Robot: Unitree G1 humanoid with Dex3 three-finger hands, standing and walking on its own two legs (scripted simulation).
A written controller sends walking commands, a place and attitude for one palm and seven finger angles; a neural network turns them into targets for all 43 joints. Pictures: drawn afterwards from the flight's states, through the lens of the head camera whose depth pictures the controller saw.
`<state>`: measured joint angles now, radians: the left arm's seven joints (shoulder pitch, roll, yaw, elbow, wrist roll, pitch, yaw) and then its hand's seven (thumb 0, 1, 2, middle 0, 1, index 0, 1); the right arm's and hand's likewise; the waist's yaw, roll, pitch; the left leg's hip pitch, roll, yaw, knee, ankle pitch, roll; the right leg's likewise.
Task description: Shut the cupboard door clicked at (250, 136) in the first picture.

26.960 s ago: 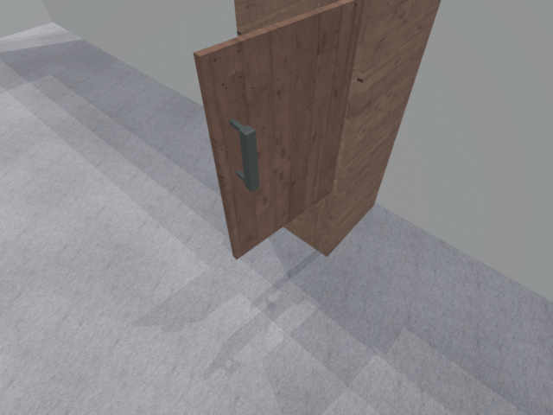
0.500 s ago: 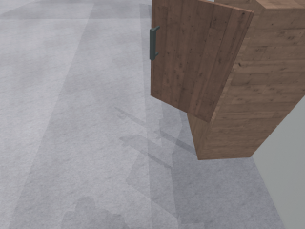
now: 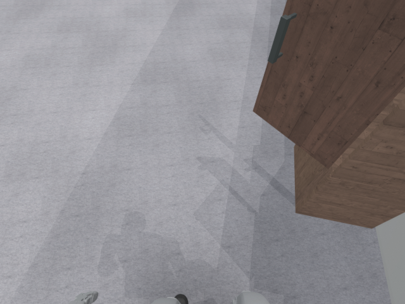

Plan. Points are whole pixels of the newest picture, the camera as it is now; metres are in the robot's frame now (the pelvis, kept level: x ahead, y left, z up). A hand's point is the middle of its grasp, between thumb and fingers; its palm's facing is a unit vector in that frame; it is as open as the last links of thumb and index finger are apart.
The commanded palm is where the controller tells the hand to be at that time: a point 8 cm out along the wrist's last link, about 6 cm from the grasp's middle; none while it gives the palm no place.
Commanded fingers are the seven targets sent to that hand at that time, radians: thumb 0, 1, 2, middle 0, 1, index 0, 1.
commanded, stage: walk to a spot facing it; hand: left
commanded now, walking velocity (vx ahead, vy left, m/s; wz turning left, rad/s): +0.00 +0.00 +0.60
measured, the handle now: (282, 38) +0.87 -0.23 +0.04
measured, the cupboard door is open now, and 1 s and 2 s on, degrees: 53 53 53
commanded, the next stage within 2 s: turn to face it in 1.48 s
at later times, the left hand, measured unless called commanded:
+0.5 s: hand out of the picture -0.02 +0.17 -0.18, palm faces +0.36 -0.89 -0.27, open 7.4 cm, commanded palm none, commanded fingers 0.00 0.90 0.90 -0.20 -0.30 -0.20 -0.30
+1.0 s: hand out of the picture +0.02 +0.17 -0.15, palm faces +0.63 -0.73 -0.28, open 7.4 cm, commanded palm none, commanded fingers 0.00 0.90 0.90 -0.20 -0.30 -0.20 -0.30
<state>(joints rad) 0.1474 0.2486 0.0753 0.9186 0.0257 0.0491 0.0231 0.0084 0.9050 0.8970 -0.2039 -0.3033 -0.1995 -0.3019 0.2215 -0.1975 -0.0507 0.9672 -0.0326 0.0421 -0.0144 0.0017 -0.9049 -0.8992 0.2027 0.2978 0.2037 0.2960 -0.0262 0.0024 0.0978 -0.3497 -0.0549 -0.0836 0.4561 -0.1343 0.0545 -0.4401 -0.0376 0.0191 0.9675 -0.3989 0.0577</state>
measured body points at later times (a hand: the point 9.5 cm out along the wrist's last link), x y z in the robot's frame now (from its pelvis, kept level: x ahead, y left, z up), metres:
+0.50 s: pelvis +0.01 -0.04 -0.01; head +0.07 -0.02 +0.43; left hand -0.04 +0.21 -0.15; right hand +0.19 -0.26 -0.15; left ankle -0.03 +0.09 -0.72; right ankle -0.01 -0.17 -0.74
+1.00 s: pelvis +0.10 -0.03 +0.00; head +0.12 -0.03 +0.45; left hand -0.02 +0.21 -0.13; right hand +0.30 -0.20 -0.16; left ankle -0.02 +0.07 -0.64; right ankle +0.15 -0.13 -0.74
